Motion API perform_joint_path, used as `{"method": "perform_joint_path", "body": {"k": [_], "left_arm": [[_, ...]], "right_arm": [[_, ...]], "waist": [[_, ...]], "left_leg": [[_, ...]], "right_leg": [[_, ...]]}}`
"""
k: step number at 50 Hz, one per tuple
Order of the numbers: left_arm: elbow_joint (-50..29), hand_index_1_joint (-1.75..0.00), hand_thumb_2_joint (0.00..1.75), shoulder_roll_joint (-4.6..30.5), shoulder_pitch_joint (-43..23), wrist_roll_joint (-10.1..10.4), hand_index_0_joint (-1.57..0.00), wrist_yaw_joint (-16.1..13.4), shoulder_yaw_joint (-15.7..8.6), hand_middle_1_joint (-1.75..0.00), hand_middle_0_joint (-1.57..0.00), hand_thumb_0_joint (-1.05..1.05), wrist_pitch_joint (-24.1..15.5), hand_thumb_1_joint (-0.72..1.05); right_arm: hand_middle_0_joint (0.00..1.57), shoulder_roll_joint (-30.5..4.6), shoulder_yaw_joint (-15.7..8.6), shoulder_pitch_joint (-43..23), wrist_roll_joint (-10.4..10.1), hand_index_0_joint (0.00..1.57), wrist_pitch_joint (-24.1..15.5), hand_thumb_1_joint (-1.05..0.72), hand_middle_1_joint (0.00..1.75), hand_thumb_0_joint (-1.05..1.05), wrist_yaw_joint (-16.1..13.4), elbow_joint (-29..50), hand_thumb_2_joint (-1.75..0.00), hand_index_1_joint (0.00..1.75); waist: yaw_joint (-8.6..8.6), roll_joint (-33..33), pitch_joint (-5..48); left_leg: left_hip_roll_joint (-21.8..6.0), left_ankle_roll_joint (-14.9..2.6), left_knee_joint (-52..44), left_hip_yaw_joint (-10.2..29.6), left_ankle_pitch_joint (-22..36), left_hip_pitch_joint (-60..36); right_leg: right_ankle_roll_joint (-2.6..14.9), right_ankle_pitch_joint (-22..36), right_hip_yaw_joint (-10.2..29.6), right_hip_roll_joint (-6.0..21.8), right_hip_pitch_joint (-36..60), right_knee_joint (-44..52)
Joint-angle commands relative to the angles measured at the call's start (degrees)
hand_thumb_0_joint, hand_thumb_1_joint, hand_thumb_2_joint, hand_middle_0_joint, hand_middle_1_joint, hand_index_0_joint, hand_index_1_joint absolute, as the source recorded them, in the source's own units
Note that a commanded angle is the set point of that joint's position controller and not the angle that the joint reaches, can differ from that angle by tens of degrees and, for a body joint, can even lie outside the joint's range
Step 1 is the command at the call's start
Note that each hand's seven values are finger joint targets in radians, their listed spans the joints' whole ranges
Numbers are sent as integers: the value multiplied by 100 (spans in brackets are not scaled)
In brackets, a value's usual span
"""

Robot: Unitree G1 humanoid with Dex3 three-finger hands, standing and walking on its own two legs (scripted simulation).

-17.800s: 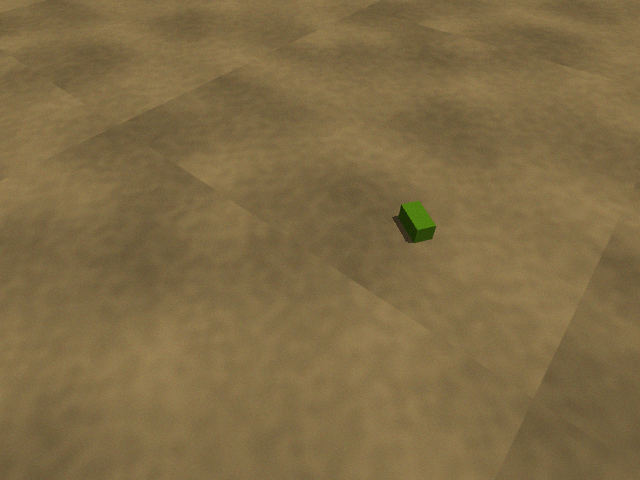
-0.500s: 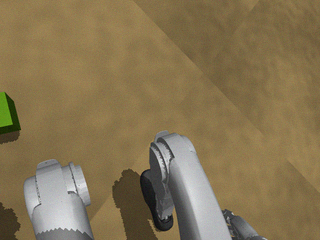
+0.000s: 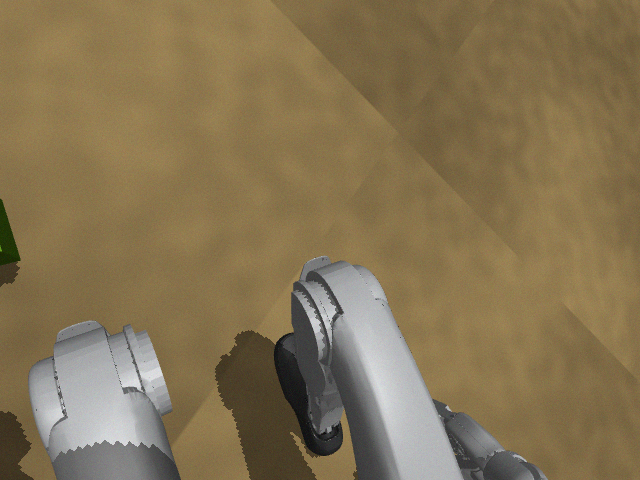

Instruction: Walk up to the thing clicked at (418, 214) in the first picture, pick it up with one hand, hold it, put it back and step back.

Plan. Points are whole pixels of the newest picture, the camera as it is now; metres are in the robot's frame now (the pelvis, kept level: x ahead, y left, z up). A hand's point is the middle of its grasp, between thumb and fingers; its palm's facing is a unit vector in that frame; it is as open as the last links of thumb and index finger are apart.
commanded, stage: close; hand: left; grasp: from above
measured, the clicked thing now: out of the picture +0.44 +0.35 -0.26
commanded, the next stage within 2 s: settle in 1.34 s
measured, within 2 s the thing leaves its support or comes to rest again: leaves its support in 1.80 s
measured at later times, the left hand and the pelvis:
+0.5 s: hand out of the picture +0.43 +0.34 -0.23, palm faces -0.44 -0.14 -0.89, open 11.8 cm; pelvis -0.01 +0.00 +0.00, yaw -1 degrees
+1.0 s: hand out of the picture +0.43 +0.34 -0.22, palm faces -0.44 -0.14 -0.89, open 11.5 cm; pelvis -0.01 +0.00 +0.00, yaw -1 degrees
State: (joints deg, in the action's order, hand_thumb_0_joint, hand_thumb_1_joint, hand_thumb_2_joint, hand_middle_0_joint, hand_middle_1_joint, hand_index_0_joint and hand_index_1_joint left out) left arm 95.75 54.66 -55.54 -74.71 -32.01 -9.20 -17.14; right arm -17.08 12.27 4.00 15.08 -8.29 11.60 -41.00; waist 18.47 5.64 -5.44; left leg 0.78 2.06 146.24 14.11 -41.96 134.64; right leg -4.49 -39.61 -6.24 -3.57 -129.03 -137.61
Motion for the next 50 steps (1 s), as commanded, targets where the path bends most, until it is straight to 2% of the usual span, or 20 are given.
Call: {"method": "perform_joint_path", "body": {"k": [1,2,3,4,6,9,12,14,20,24,27,28,31,32,37,38,39,44,48,50], "left_arm": [[-385,-104,108,1266,-1168,-44,-6,-245,16,-103,-8,0,-173,-54],[-390,-104,103,1198,-1348,-65,-13,-268,121,-105,-12,0,-191,-46],[-423,-106,105,1332,-1304,-69,-17,-318,-13,-107,-16,0,-199,-38],[-305,-107,105,1323,-1317,-96,-20,-338,40,-108,-19,0,-186,-32],[-208,-106,101,1232,-1354,-124,-22,-381,171,-107,-20,0,-182,-29],[-135,-102,95,1386,-1322,-130,-24,-477,56,-104,-22,0,-148,-25],[-53,-102,93,1259,-1342,-157,-25,-500,224,-105,-22,0,-90,-23],[1,-100,89,1311,-1383,-152,-28,-496,202,-103,-25,0,-44,-20],[145,-95,84,1442,-1311,-83,-37,-469,159,-98,-34,0,47,-9],[-47,-96,85,1469,-1350,-19,-39,-458,151,-100,-36,0,24,-6],[63,-93,84,1370,-1347,-67,-42,-428,214,-96,-39,0,42,-4],[-7,-91,83,1446,-1226,-29,-42,-441,135,-94,-39,0,29,-4],[56,-90,83,1361,-1328,-45,-46,-405,204,-93,-43,0,27,1],[-29,-90,84,1523,-1322,-27,-46,-420,117,-92,-44,0,18,0],[-72,-88,84,1438,-1486,-45,-51,-368,193,-90,-50,0,28,7],[-89,-88,84,1555,-1394,-7,-53,-386,126,-90,-51,0,9,9],[34,-87,83,1482,-1370,-23,-54,-373,161,-89,-52,0,21,10],[-57,-87,86,1499,-1246,14,-57,-340,160,-88,-56,0,12,14],[32,-84,81,1308,-1273,4,-60,-326,257,-86,-58,0,25,17],[86,-84,82,1395,-1204,50,-61,-339,231,-86,-59,0,-9,19]], "right_arm": [[20,-1796,-481,1119,41,20,39,-90,30,0,-37,-33,-90,30],[20,-1773,-475,1085,41,20,27,-89,30,0,-13,-21,-90,30],[20,-1835,-487,1144,53,20,31,-89,30,0,-19,-58,-90,30],[20,-1811,-451,1074,62,20,21,-89,30,0,-7,-48,-90,30],[20,-1837,-439,984,74,20,-3,-89,30,0,0,-22,-90,30],[20,-1846,-367,985,92,20,-10,-89,30,0,7,-32,-90,30],[20,-1908,-360,906,119,20,-33,-89,30,0,11,6,-90,30],[20,-1925,-329,943,129,20,-80,-89,30,0,27,11,-90,30],[20,-1911,-215,893,121,20,-172,-90,30,0,67,81,-90,30],[20,-1975,-295,839,116,20,-155,-90,30,0,31,131,-90,30],[20,-1969,-268,959,129,20,-169,-90,30,0,59,116,-90,30],[20,-1950,-266,949,127,20,-154,-90,30,0,43,98,-90,30],[20,-1893,-198,948,131,20,-184,-90,30,0,88,104,-90,30],[20,-1943,-224,965,114,20,-163,-90,30,0,66,98,-90,30],[20,-1947,-225,1005,99,20,-194,-90,30,0,84,116,-90,30],[20,-1924,-206,950,79,20,-178,-90,30,0,64,118,-90,30],[20,-1906,-173,992,106,20,-183,-90,30,0,74,148,-90,30],[20,-1902,-193,943,70,20,-162,-90,30,0,56,159,-90,30],[20,-1899,-199,1007,87,20,-136,-90,30,0,63,156,-90,30],[20,-1928,-170,906,96,20,-120,-90,30,0,30,164,-90,30]], "waist": [[143,-2441,3671],[191,-2512,3579],[178,-2576,3633],[184,-2589,3575],[225,-2656,3412],[186,-2529,3441],[226,-2559,3392],[304,-2515,3302],[282,-2524,3207],[208,-2590,3421],[342,-2533,3220],[211,-2483,3399],[349,-2507,3164],[254,-2524,3315],[354,-2536,3241],[248,-2569,3330],[337,-2446,3230],[217,-2496,3361],[322,-2468,3247],[261,-2515,3250]], "left_leg": [[-155,-278,-1472,-717,1366,-2751],[-162,-269,-1475,-714,1259,-2775],[-159,-248,-1536,-688,1356,-2880],[-161,-241,-1496,-683,1300,-2880],[-163,-232,-1528,-679,1237,-2834],[-160,-246,-1550,-647,1258,-2715],[-176,-252,-1522,-640,1236,-2707],[-167,-258,-1504,-645,1192,-2737],[-177,-232,-1596,-555,1044,-2692],[-194,-229,-1595,-552,1032,-2725],[-174,-257,-1516,-597,1094,-2592],[-178,-260,-1515,-602,1163,-2610],[-190,-245,-1542,-558,1145,-2608],[-181,-252,-1562,-567,1141,-2612],[-190,-244,-1540,-566,1133,-2679],[-198,-241,-1564,-555,1144,-2659],[-179,-269,-1493,-585,1127,-2583],[-187,-246,-1559,-578,1167,-2647],[-184,-246,-1547,-591,1225,-2608],[-179,-247,-1601,-561,1071,-2545]], "right_leg": [[537,1592,-744,-166,2060,1201],[549,1489,-765,-166,1911,1160],[545,1558,-808,-174,1967,1163],[553,1503,-829,-162,1833,1088],[564,1448,-835,-170,1769,1082],[547,1482,-859,-179,1845,1107],[547,1487,-849,-200,1801,1108],[527,1470,-867,-178,1775,1108],[541,1322,-908,-169,1697,1043],[541,1325,-866,-192,1806,1117],[520,1422,-871,-183,1778,1116],[519,1464,-840,-211,1947,1187],[520,1456,-892,-188,1816,1102],[527,1436,-870,-201,1892,1149],[523,1433,-878,-181,1789,1108],[533,1406,-872,-194,1888,1157],[513,1439,-869,-183,1880,1160],[540,1416,-852,-201,1948,1157],[530,1492,-878,-206,1886,1154],[547,1353,-875,-213,1881,1177]]}}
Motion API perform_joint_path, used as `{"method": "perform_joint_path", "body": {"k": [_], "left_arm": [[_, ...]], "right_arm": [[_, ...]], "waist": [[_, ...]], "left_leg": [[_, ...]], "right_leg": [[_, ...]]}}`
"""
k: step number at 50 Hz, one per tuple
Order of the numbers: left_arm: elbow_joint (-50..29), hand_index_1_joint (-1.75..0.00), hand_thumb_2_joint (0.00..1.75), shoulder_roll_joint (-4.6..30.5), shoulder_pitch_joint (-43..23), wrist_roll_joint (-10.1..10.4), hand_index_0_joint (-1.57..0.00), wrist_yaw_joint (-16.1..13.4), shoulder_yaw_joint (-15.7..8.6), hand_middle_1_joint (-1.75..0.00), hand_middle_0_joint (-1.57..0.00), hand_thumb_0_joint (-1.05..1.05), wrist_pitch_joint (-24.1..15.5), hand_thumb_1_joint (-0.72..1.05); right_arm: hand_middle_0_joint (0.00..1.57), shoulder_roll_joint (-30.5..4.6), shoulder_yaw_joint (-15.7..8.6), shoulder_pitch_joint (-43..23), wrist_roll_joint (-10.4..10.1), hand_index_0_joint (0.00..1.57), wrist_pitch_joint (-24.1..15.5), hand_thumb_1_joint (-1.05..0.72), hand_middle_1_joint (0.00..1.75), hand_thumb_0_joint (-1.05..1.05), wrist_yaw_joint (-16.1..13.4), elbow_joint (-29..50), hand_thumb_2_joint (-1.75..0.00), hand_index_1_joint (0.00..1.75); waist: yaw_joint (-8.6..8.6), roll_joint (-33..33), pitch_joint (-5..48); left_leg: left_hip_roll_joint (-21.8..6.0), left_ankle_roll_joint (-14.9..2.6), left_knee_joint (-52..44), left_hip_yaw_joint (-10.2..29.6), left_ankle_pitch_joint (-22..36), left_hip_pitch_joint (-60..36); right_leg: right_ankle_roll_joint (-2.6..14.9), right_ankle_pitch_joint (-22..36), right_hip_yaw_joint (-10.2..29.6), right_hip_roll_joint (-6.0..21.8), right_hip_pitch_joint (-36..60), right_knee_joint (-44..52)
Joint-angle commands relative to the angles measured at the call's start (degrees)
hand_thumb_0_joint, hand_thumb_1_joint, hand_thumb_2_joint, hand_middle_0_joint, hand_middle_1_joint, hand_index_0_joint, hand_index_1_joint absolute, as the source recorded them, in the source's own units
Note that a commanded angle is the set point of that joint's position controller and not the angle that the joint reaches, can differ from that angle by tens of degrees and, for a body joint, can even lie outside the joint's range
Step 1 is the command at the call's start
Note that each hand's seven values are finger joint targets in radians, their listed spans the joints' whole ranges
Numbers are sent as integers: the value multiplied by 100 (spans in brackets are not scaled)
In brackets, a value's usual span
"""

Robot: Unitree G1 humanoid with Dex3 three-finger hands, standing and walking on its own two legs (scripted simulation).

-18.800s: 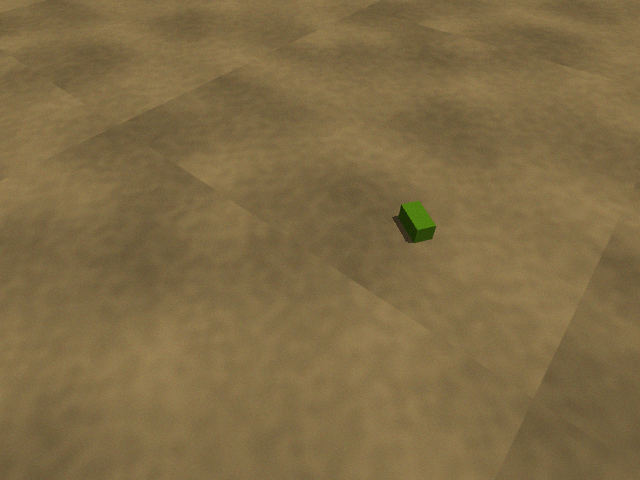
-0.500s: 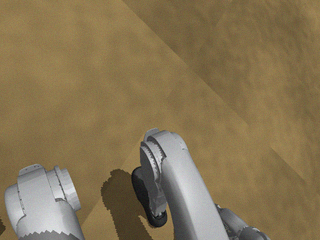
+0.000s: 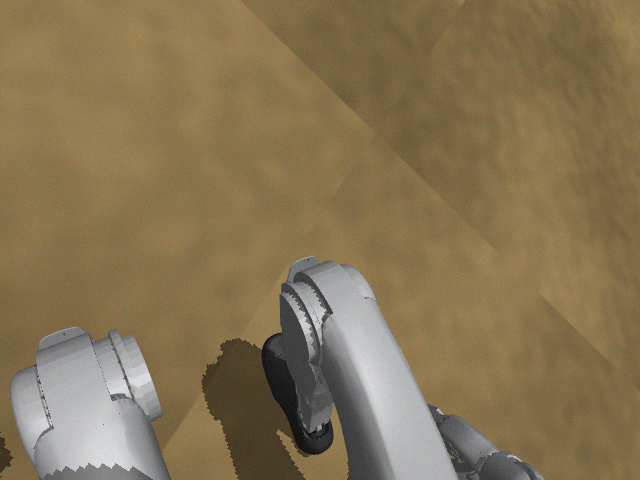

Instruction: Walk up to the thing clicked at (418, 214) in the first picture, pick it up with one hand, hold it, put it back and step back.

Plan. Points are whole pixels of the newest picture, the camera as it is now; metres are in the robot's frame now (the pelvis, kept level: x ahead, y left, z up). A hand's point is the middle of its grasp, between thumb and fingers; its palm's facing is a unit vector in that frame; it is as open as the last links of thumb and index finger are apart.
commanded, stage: close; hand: left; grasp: from above
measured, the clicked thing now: out of the picture +0.44 +0.35 -0.26
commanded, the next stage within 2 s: settle in 0.34 s
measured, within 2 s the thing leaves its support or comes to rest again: leaves its support in 0.80 s
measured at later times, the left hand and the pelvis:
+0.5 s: hand out of the picture +0.43 +0.35 -0.22, palm faces -0.42 -0.15 -0.89, open 11.4 cm; pelvis +0.00 +0.00 +0.00, yaw +0 degrees
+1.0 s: hand out of the picture +0.43 +0.36 -0.17, palm faces -0.40 -0.10 -0.91, open 11.2 cm; pelvis +0.01 +0.00 +0.01, yaw +3 degrees
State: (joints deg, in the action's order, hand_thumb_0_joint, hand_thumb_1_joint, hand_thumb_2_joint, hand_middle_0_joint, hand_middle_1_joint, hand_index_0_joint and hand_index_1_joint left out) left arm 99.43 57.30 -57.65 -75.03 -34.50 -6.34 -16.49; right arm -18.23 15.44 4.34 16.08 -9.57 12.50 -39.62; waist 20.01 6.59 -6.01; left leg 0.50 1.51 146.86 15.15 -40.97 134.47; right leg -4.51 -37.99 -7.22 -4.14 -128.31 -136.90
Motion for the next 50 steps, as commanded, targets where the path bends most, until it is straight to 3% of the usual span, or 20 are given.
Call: {"method": "perform_joint_path", "body": {"k": [1,5,6,7,10,12,18,21,22,23,32,33,36,38,40,42,45,46,47,50], "left_arm": [[-190,-84,82,1046,-997,70,-63,-61,11,-86,-61,0,-67,21],[-183,-85,84,1107,-897,82,-68,-46,25,-86,-67,0,-72,28],[-490,-83,81,1132,-1149,99,-70,-39,89,-85,-68,0,-104,30],[-276,-83,82,1187,-1042,67,-70,-64,-33,-85,-68,0,-73,30],[-368,-82,84,1170,-1053,48,-74,-90,-41,-84,-72,0,-100,34],[-266,-83,83,1021,-1079,30,-77,-87,55,-84,-75,0,-87,39],[-157,-84,88,1062,-1068,57,-80,-107,115,-85,-80,0,-27,43],[-335,-86,91,1211,-1162,34,-85,-137,13,-86,-84,0,-36,49],[-248,-86,90,1097,-1152,3,-86,-103,101,-86,-85,0,1,51],[-368,-89,92,1182,-1171,28,-86,-120,18,-90,-84,0,-1,43],[-851,-84,92,1257,-1248,57,-89,25,-220,-85,-89,0,134,48],[-1024,-85,93,1375,-1143,67,-89,32,-331,-85,-88,0,142,47],[-1629,-84,95,1499,-1139,39,-91,147,-543,-83,-92,0,167,50],[-2063,-83,93,1285,-1060,84,-92,261,-496,-82,-93,0,182,51],[-2754,-80,89,895,-1367,210,-94,397,-250,-80,-94,0,148,54],[-3064,-78,88,985,-1138,282,-95,501,-366,-78,-95,0,177,55],[-2925,-76,86,479,-970,314,-98,733,-128,-77,-98,0,305,59],[-3118,-77,86,478,-1213,346,-100,800,-113,-78,-99,0,324,62],[-3137,-77,87,501,-1215,392,-100,869,-121,-78,-99,0,352,63],[-2984,-79,89,172,-1188,437,-106,1126,92,-79,-105,0,440,69]], "right_arm": [[20,-1775,-479,852,-21,20,-3,-90,30,0,-64,76,-90,30],[20,-1796,-452,830,-18,20,-18,-90,30,0,-82,85,-90,30],[20,-1873,-537,816,-36,20,-32,-90,30,0,-93,94,-90,30],[20,-1816,-464,876,-30,20,-24,-90,30,0,-86,93,-90,30],[20,-1812,-468,874,-14,20,18,-90,30,0,-106,93,-90,30],[20,-1791,-449,898,2,20,14,-90,30,0,-83,60,-90,30],[20,-1784,-395,852,9,20,-7,-90,30,0,-99,88,-90,30],[20,-1814,-441,866,-7,20,-3,-90,30,0,-110,95,-90,30],[20,-1828,-477,832,7,20,-23,-90,30,0,-94,127,-90,30],[20,-1844,-462,856,7,20,-9,-92,30,0,-100,129,-90,30],[20,-1782,-593,964,-25,20,47,-92,30,0,-80,85,-90,30],[20,-1775,-650,949,-38,20,69,-91,30,0,-90,48,-90,30],[20,-1805,-802,1024,-84,20,120,-92,30,0,-97,40,-91,30],[20,-1818,-977,1027,-137,20,142,-92,30,0,-89,77,-91,30],[20,-1672,-1045,1011,-239,20,136,-91,30,0,-47,84,-91,30],[20,-1702,-1209,1150,-361,20,192,-91,30,0,-52,0,-91,30],[20,-1563,-1368,1260,-516,20,287,-91,30,0,-29,-88,-90,30],[20,-1536,-1387,1347,-550,20,323,-91,30,0,-22,-106,-90,30],[20,-1507,-1409,1343,-604,20,364,-91,30,0,-33,-116,-90,30],[20,-1472,-1451,1453,-680,20,474,-91,30,0,-52,-110,-90,30]], "waist": [[151,-2427,3149],[95,-2338,3139],[99,-2385,3143],[89,-2398,3208],[57,-2545,3414],[166,-2527,3233],[194,-2259,3113],[83,-2582,3201],[153,-2512,3051],[100,-2509,3246],[-8,-2912,3608],[-131,-3005,3817],[-222,-3248,4034],[-317,-3493,4248],[-342,-3594,4434],[-544,-3707,4671],[-543,-3256,4610],[-498,-3315,4687],[-604,-3250,4756],[-495,-2837,4554]], "left_leg": [[-159,-210,-1610,-670,833,-2437],[-143,-235,-1597,-708,723,-2366],[-153,-238,-1594,-711,667,-2357],[-150,-213,-1657,-654,776,-2431],[-156,-172,-1683,-612,991,-2650],[-160,-172,-1666,-617,997,-2570],[-161,-243,-1534,-688,858,-2305],[-161,-176,-1704,-623,801,-2504],[-162,-190,-1673,-635,692,-2464],[-158,-193,-1696,-633,782,-2494],[-129,-149,-1688,-724,1142,-2707],[-129,-159,-1683,-767,1172,-2736],[-103,-119,-1727,-799,1334,-2923],[-103,-80,-1788,-833,1424,-3157],[-88,-71,-1883,-825,1398,-3316],[-60,-61,-1987,-859,1456,-3427],[-65,-119,-2007,-917,1514,-3359],[-31,-133,-2034,-959,1524,-3295],[-30,-144,-2098,-966,1508,-3324],[1,-187,-2165,-978,1506,-3245]], "right_leg": [[525,1097,-787,-142,1716,1127],[519,989,-722,-158,1801,1203],[520,924,-701,-157,1723,1210],[526,1014,-766,-137,1739,1162],[533,1199,-802,-140,1777,1082],[529,1224,-804,-147,1720,1048],[501,1132,-722,-163,1802,1202],[550,1019,-766,-135,1696,1088],[552,952,-757,-140,1583,1077],[542,1012,-760,-149,1733,1138],[573,1312,-718,-100,1752,1037],[581,1348,-657,-129,1905,1077],[641,1391,-659,-82,1799,1044],[670,1398,-634,-60,1720,1052],[681,1395,-620,-26,1581,1033],[703,1390,-559,12,1522,1079],[668,1448,-471,30,1436,1206],[661,1471,-435,41,1539,1264],[664,1453,-411,57,1504,1272],[661,1453,-384,81,1575,1417]]}}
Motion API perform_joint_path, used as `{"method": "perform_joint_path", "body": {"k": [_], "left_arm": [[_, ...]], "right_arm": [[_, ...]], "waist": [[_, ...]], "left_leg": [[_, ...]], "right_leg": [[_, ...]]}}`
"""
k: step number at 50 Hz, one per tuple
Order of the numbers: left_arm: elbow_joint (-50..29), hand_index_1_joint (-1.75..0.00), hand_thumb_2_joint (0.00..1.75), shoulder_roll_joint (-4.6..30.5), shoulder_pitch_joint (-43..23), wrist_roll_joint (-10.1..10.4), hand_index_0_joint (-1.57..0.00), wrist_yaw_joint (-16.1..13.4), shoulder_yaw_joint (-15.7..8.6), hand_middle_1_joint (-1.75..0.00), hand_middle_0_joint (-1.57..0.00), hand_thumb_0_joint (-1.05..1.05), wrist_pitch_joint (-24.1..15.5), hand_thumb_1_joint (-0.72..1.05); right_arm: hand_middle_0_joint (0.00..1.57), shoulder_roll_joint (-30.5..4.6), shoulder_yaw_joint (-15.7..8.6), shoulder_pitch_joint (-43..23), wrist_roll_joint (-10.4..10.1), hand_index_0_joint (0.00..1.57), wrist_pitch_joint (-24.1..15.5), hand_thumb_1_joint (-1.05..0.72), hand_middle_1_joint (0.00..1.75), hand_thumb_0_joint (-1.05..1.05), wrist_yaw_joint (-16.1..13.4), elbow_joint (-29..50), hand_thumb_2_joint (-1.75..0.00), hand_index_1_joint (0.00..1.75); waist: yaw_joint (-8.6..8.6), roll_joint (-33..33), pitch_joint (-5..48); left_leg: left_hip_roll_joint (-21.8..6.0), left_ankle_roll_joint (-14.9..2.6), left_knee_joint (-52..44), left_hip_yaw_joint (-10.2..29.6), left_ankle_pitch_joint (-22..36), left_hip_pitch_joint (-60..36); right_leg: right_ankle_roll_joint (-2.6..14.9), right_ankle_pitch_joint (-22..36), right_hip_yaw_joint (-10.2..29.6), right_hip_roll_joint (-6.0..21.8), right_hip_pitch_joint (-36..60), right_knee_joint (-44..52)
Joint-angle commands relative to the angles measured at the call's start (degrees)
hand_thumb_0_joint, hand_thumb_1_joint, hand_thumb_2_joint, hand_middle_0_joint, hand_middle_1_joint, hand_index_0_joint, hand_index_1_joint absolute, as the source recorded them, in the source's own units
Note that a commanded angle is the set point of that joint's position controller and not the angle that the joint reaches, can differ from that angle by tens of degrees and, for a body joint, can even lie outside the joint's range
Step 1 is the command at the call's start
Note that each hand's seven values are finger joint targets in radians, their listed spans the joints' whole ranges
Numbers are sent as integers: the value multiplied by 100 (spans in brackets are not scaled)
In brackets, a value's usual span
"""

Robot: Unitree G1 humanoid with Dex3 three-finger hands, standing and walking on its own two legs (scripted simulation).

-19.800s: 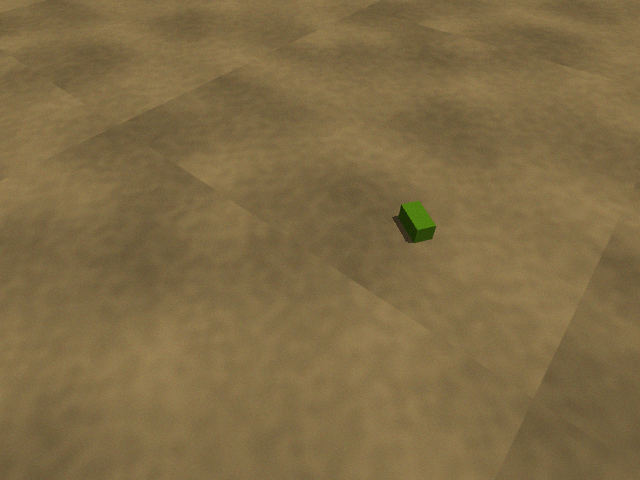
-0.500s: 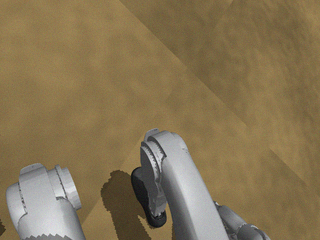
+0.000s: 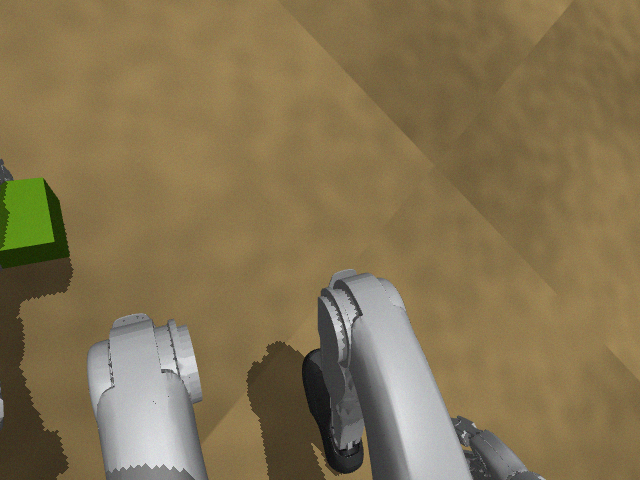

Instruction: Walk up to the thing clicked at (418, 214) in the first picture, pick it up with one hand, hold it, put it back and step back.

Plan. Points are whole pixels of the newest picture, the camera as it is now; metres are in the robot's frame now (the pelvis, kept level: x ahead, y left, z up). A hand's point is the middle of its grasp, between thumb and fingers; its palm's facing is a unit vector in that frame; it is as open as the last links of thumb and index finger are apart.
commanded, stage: settle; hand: left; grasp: from above
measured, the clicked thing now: out of the picture +0.44 +0.35 -0.22
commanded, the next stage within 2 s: lift in 0.34 s
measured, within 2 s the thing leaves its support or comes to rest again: neither
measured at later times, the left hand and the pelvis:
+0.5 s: hand out of the picture +0.43 +0.34 -0.11, palm faces -0.44 -0.07 -0.89, open 11.2 cm; pelvis -0.01 -0.01 +0.03, yaw +3 degrees
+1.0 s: hand out of the picture +0.38 +0.34 -0.01, palm faces -0.46 -0.10 -0.88, open 11.2 cm; pelvis -0.02 +0.00 +0.10, yaw +5 degrees
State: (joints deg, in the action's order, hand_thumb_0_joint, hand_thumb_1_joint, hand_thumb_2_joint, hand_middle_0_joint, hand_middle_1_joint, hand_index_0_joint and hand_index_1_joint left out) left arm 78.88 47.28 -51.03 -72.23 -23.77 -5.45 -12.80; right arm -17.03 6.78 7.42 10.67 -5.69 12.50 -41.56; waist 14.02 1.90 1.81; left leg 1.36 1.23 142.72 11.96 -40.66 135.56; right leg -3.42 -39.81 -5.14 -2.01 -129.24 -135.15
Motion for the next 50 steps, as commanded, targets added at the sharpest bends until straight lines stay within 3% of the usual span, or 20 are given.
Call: {"method": "perform_joint_path", "body": {"k": [1,6,10,16,21,22,23,24,26,32,35,36,40,42,45,50], "left_arm": [[-893,-78,90,1115,-1827,203,-106,135,50,-79,-106,0,78,69],[-968,-78,92,1216,-1880,301,-107,518,48,-77,-108,0,-1,68],[-1164,-82,96,1399,-1989,275,-107,664,-28,-81,-108,0,-137,69],[-1219,-84,99,1604,-2161,206,-105,622,-153,-84,-105,0,-272,67],[-1104,-85,101,1506,-2179,198,-104,617,-63,-85,-105,0,-258,67],[-1157,-85,93,1489,-2211,214,-108,609,-88,-86,-107,0,-254,67],[-1221,-77,92,1513,-2164,217,-100,605,-110,-78,-99,0,-233,60],[-1253,-81,88,1534,-2144,223,-105,608,-123,-82,-104,0,-202,63],[-1352,-82,94,1373,-2035,303,-104,669,-77,-82,-104,0,-115,66],[-1963,-83,99,1450,-1844,582,-103,1068,-164,-83,-104,0,134,65],[-2236,-80,96,1204,-1616,659,-104,1270,-69,-80,-105,0,116,65],[-2407,-80,97,1332,-1583,664,-104,1312,-145,-79,-105,0,96,64],[-2740,-81,97,1160,-1228,823,-104,1478,-160,-81,-105,0,101,66],[-2941,-83,98,990,-1149,930,-104,1554,-73,-83,-104,0,94,65],[-3126,-82,96,904,-752,1025,-104,1647,-35,-81,-104,0,134,66],[-4074,-82,96,750,-489,1254,-105,1808,1,-81,-105,0,224,68]], "right_arm": [[20,-1553,-612,1109,-194,20,124,-91,30,0,-72,75,-90,30],[20,-1503,-641,1150,-287,20,259,-92,30,0,-207,177,-91,30],[20,-1436,-632,1135,-342,20,361,-92,30,0,-327,268,-91,30],[20,-1378,-600,1142,-357,20,468,-91,30,0,-476,289,-90,30],[20,-1366,-613,1131,-381,20,503,-91,30,0,-559,295,-90,30],[20,-1362,-613,1178,-373,20,497,-94,30,0,-564,283,-92,30],[20,-1351,-626,1152,-384,20,503,-89,30,0,-578,300,-90,30],[20,-1363,-653,1185,-392,20,506,-94,30,0,-590,296,-91,30],[20,-1342,-703,1255,-430,20,501,-92,30,0,-596,293,-91,30],[20,-1312,-915,1401,-612,20,571,-92,30,0,-628,319,-91,30],[20,-1243,-968,1383,-676,20,623,-92,30,0,-656,343,-91,30],[20,-1251,-979,1394,-700,20,635,-92,30,0,-663,373,-91,30],[20,-1230,-1052,1364,-786,20,679,-92,30,0,-688,500,-91,30],[20,-1198,-1064,1333,-819,20,685,-92,30,0,-713,567,-91,30],[20,-1166,-1097,1227,-879,20,701,-91,30,0,-770,658,-91,30],[20,-1107,-1163,1175,-976,20,716,-92,30,0,-883,773,-91,30]], "waist": [[62,-2248,3752],[36,-1846,3651],[-26,-1734,3921],[-113,-1835,3998],[-95,-1905,3791],[-98,-1996,3799],[-179,-2054,3955],[-188,-2035,4008],[-219,-2112,4188],[-404,-2152,4657],[-399,-1994,4439],[-453,-1968,4533],[-536,-1837,4519],[-503,-1830,4377],[-611,-1673,4213],[-677,-1690,4552]], "left_leg": [[-90,-192,-1785,-687,1329,-3265],[-32,-257,-1890,-813,993,-3012],[-46,-274,-1890,-858,1173,-3123],[-50,-266,-2023,-890,1099,-3221],[-25,-249,-2246,-879,743,-3197],[-17,-242,-2287,-897,747,-3246],[-10,-235,-2338,-895,755,-3332],[-15,-238,-2355,-901,746,-3406],[-9,-217,-2474,-905,883,-3620],[-22,-240,-2701,-945,1207,-4006],[-23,-252,-2858,-925,1089,-3972],[-9,-265,-2880,-929,1091,-4014],[-19,-267,-3217,-844,1059,-4261],[-40,-270,-3411,-800,850,-4300],[-59,-288,-3753,-736,417,-4367],[-86,-272,-4182,-733,680,-5040]], "right_leg": [[547,1528,-561,-151,1671,1320],[543,1197,-446,-121,2019,1637],[526,1339,-367,-119,2287,1711],[540,1220,-326,-115,2251,1783],[578,848,-347,-102,2020,1837],[569,893,-357,-75,2054,1836],[578,890,-359,-82,2054,1834],[577,885,-359,-78,2048,1859],[573,1045,-343,-50,2146,1887],[574,1292,-232,-14,2410,2074],[564,1197,-210,0,2449,2223],[567,1179,-191,0,2504,2274],[555,1155,-164,29,2638,2485],[546,1023,-147,34,2668,2621],[542,709,-124,7,2791,2877],[518,966,-58,24,3372,3271]]}}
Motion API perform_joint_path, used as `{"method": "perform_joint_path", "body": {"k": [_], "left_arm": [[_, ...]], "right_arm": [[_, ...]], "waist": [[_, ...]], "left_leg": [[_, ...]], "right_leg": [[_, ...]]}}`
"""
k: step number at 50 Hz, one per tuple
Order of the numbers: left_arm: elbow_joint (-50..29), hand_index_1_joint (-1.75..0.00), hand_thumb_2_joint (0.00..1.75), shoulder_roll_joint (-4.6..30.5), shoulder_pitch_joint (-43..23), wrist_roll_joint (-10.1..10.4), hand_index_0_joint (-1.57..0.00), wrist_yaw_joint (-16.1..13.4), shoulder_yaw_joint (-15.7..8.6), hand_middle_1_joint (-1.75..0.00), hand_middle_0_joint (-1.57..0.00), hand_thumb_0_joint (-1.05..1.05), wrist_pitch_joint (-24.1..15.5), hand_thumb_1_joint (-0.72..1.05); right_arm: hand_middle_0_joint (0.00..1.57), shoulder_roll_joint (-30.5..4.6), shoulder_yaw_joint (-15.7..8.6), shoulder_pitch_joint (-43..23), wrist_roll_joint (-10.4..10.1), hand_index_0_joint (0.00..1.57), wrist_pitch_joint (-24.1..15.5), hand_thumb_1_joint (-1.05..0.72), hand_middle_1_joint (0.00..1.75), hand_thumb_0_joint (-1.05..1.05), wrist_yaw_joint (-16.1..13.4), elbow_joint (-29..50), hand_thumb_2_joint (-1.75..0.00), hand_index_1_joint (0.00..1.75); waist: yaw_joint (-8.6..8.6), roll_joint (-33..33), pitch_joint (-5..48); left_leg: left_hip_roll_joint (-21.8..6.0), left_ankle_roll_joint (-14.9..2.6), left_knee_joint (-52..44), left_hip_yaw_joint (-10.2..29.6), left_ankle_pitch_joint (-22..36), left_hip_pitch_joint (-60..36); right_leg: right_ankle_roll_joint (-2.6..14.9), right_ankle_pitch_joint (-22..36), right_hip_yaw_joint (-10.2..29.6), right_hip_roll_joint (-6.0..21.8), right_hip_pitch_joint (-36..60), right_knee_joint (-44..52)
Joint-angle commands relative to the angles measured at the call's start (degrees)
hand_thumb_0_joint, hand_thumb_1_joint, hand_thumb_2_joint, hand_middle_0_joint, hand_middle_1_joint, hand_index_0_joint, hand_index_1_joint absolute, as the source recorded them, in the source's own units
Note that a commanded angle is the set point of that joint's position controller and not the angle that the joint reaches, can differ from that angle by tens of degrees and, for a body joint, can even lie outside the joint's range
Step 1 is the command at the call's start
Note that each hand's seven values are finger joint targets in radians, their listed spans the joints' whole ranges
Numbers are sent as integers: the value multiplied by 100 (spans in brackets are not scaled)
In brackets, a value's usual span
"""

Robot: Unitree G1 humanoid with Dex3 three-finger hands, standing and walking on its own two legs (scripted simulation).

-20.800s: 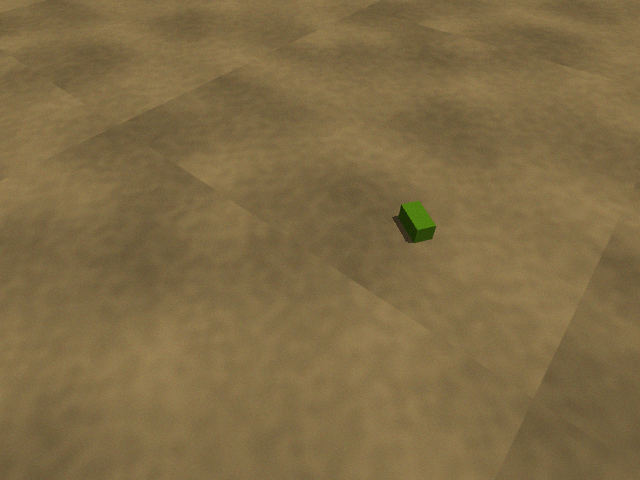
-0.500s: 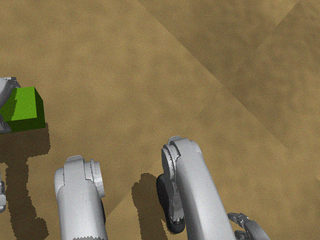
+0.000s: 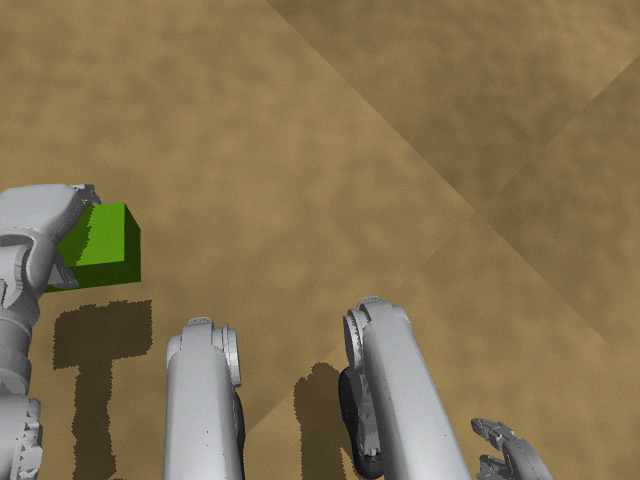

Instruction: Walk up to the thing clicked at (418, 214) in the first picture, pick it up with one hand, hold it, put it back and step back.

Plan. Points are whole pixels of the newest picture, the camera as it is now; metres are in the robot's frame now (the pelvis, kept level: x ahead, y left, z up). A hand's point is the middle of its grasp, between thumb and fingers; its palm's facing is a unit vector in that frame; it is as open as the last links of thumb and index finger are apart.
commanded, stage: lift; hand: left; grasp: from above
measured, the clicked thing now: (70, 249) +0.43 +0.31 -0.15
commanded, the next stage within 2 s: hold in 1.14 s
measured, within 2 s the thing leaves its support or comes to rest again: neither
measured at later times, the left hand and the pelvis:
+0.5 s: hand out of the picture +0.36 +0.27 +0.10, palm faces -0.44 -0.09 -0.89, open 11.2 cm; pelvis +0.02 +0.00 +0.17, yaw +3 degrees
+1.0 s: hand out of the picture +0.37 +0.24 +0.21, palm faces -0.44 -0.09 -0.89, open 11.2 cm; pelvis +0.05 -0.01 +0.29, yaw +4 degrees
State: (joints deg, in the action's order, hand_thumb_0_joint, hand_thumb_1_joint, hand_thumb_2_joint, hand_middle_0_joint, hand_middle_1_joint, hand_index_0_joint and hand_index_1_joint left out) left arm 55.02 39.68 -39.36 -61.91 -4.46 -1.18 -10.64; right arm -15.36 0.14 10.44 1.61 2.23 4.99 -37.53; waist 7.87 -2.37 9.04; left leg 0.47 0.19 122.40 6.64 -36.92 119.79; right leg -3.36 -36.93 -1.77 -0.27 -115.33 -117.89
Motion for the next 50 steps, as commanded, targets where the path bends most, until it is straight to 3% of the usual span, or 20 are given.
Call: {"method": "perform_joint_path", "body": {"k": [1,6,7,8,10,14,17,18,23,24,26,28,33,37,40,44,50], "left_arm": [[-1751,-82,95,1456,-1547,282,-105,-112,-400,-82,-104,0,34,68],[-2361,-81,96,1383,-1259,351,-105,-100,-439,-80,-105,0,186,68],[-2317,-80,97,1340,-1112,365,-106,-120,-438,-80,-107,0,234,71],[-2332,-80,97,1148,-1073,370,-106,-113,-284,-79,-107,0,277,70],[-2381,-79,95,1150,-759,392,-105,-108,-337,-78,-106,0,371,69],[-2516,-78,95,808,-170,501,-107,-31,-120,-77,-108,0,554,72],[-2669,-76,92,728,196,537,-110,2,-109,-75,-110,0,640,74],[-2968,-75,94,671,98,580,-109,6,-87,-73,-111,0,636,74],[-2865,-75,92,560,-6,512,-106,-93,-9,-74,-107,0,622,70],[-2672,-77,94,427,9,492,-105,-118,98,-75,-106,0,626,68],[-2612,-77,95,374,154,499,-104,-159,90,-76,-105,0,623,67],[-2406,-77,93,167,170,477,-104,-183,256,-77,-104,0,628,67],[-2166,-80,94,-100,435,474,-102,-268,447,-79,-102,0,700,66],[-2031,-81,96,-241,233,439,-105,-378,564,-81,-105,0,738,70],[-2033,-80,96,-217,143,400,-105,-497,544,-79,-106,0,774,70],[-1959,-82,100,-249,133,380,-103,-587,562,-81,-104,0,902,67],[-1768,-81,101,-377,346,449,-102,-535,637,-79,-104,0,1003,64]], "right_arm": [[20,-1249,-514,817,-84,20,-78,-91,30,0,-167,373,-91,30],[20,-1174,-532,688,-150,20,-51,-91,30,0,-301,397,-91,30],[20,-1171,-537,663,-159,20,-49,-91,30,0,-333,393,-90,30],[20,-1112,-510,639,-162,20,-42,-91,30,0,-359,390,-91,30],[20,-1083,-516,584,-196,20,-32,-91,30,0,-402,386,-90,30],[20,-967,-496,427,-251,20,-31,-91,30,0,-496,452,-90,30],[20,-867,-473,348,-293,20,-64,-91,30,0,-582,443,-90,30],[20,-864,-472,353,-305,20,-79,-91,30,0,-607,444,-90,30],[20,-794,-423,289,-348,20,-196,-91,30,0,-766,340,-90,30],[20,-763,-395,292,-346,20,-227,-91,30,0,-786,284,-90,30],[20,-777,-416,285,-362,20,-284,-91,30,0,-815,257,-90,30],[20,-768,-422,280,-364,20,-340,-91,30,0,-828,225,-90,30],[20,-716,-429,336,-390,20,-431,-91,30,0,-837,203,-90,30],[20,-674,-414,389,-389,20,-478,-91,30,0,-852,177,-90,30],[20,-674,-439,442,-382,20,-504,-91,30,0,-848,126,-90,30],[20,-665,-460,548,-386,20,-481,-91,30,0,-853,50,-90,30],[20,-661,-467,478,-375,20,-445,-91,30,0,-821,107,-90,30]], "waist": [[-53,-1205,3771],[-178,-1274,3899],[-177,-1179,3838],[-133,-1107,3701],[-210,-1018,3644],[-258,-731,3244],[-309,-495,3083],[-276,-579,3079],[-258,-501,2520],[-230,-463,2320],[-314,-436,2222],[-319,-471,2051],[-389,-295,1819],[-331,-167,1524],[-415,-306,1611],[-423,-101,1687],[-490,-23,1391]], "left_leg": [[-17,-164,-2254,-179,287,-3606],[-52,-137,-2714,-208,781,-4371],[-56,-129,-2848,-176,731,-4471],[-65,-137,-2931,-220,738,-4516],[-45,-147,-3143,-279,916,-4749],[-51,-154,-3747,-355,617,-5051],[-29,-169,-4016,-464,766,-5298],[-49,-154,-4186,-442,757,-5452],[-93,-121,-4971,-352,488,-6095],[-87,-113,-5088,-353,493,-6139],[-103,-91,-5402,-304,499,-6432],[-128,-64,-5708,-272,488,-6708],[-73,-49,-6224,-362,829,-7173],[-35,-57,-6555,-467,1020,-7469],[-34,-28,-6851,-515,1235,-7917],[-18,-36,-7027,-566,2018,-8315],[22,-35,-7559,-625,2118,-8758]], "right_leg": [[506,660,-395,-159,2045,1662],[494,1001,-317,-129,2605,2098],[487,964,-326,-126,2685,2185],[484,973,-298,-142,2822,2351],[481,1047,-257,-129,3164,2657],[467,823,-176,-164,3855,3356],[459,893,-83,-181,4395,3822],[461,910,-66,-168,4531,3921],[456,700,9,-188,5043,4599],[455,703,28,-189,5112,4725],[452,687,52,-189,5369,4987],[455,719,55,-200,5514,5203],[451,956,114,-214,6265,5860],[436,1134,148,-228,6677,6289],[448,1301,171,-210,7002,6540],[403,2063,200,-208,7585,6853],[383,2139,220,-164,8109,7354]]}}
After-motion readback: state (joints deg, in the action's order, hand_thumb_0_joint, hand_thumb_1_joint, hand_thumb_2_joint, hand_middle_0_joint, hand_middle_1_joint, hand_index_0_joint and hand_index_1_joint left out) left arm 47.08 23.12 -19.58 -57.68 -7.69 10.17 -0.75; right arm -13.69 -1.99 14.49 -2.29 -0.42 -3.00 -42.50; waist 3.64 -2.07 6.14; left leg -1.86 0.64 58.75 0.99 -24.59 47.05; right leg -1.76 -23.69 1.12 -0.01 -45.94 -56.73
